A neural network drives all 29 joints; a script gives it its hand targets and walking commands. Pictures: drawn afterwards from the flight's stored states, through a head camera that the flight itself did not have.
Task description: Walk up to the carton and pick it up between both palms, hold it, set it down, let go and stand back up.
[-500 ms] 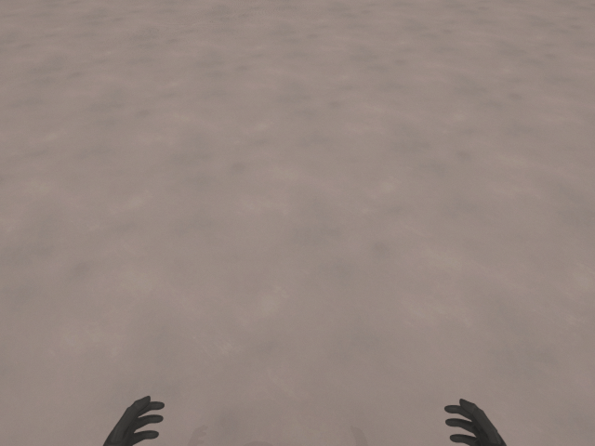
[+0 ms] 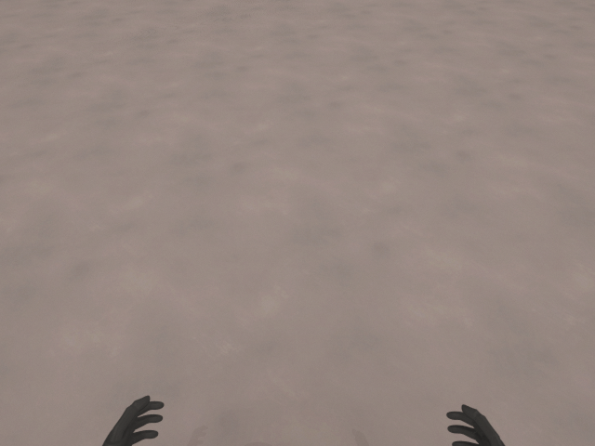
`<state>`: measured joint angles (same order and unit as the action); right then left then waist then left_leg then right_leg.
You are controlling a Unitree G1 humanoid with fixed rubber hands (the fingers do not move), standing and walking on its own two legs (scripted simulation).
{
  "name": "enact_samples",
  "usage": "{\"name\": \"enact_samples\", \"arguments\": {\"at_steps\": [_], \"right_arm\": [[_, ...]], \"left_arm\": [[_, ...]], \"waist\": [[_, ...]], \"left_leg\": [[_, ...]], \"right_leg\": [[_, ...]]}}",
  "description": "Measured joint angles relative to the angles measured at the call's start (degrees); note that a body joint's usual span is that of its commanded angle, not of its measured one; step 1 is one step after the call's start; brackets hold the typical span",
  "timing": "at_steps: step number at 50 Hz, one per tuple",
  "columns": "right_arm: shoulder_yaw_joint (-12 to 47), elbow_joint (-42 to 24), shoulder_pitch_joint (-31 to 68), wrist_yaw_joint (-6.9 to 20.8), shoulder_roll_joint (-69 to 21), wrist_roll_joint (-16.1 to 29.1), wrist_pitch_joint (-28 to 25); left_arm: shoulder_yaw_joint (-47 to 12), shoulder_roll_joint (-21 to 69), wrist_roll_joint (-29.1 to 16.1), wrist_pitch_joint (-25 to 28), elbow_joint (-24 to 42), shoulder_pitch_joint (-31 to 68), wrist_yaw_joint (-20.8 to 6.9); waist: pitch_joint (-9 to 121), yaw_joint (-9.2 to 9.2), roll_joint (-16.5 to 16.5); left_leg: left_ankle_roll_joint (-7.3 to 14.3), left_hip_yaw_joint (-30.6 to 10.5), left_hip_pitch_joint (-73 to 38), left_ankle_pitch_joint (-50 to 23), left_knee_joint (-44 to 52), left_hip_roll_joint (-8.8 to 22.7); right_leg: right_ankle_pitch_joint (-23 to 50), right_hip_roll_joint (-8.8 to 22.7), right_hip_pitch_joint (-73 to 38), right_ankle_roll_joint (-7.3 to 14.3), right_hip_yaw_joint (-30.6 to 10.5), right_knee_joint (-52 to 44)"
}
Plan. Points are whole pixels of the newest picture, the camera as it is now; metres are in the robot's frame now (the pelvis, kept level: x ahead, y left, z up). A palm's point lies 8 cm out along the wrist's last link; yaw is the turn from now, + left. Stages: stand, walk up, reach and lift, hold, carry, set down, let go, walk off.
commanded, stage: stand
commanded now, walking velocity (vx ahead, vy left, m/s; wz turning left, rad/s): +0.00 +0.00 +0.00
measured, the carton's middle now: out of the picture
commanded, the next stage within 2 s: walk up in 1.14 s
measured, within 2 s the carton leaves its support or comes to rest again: neither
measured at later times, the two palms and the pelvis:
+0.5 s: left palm out of the picture +0.15 +0.25 -0.07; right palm out of the picture +0.13 -0.25 -0.09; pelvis +0.00 +0.00 +0.00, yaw +0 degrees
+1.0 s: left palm out of the picture +0.13 +0.25 -0.07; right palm out of the picture +0.11 -0.25 -0.09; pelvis -0.03 +0.00 +0.00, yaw +0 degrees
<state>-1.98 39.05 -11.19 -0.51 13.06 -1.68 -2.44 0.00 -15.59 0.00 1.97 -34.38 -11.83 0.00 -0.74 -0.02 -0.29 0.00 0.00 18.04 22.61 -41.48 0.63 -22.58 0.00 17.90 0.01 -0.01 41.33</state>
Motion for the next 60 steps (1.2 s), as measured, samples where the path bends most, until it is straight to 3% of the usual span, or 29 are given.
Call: {"name": "enact_samples", "arguments": {"at_steps": [60], "right_arm": [[0.0, 3.8, 0.0, 0.4, 0.1, 0.2, 0.1]], "left_arm": [[0.0, -0.1, 0.0, 0.1, 0.0, 0.0, 0.0]], "waist": [[0.0, 0.00, 0.0]], "left_leg": [[0.0, 0.0, 0.0, -2.5, 0.0, 0.0]], "right_leg": [[2.5, 0.0, 0.0, 0.0, 0.0, 0.0]]}}
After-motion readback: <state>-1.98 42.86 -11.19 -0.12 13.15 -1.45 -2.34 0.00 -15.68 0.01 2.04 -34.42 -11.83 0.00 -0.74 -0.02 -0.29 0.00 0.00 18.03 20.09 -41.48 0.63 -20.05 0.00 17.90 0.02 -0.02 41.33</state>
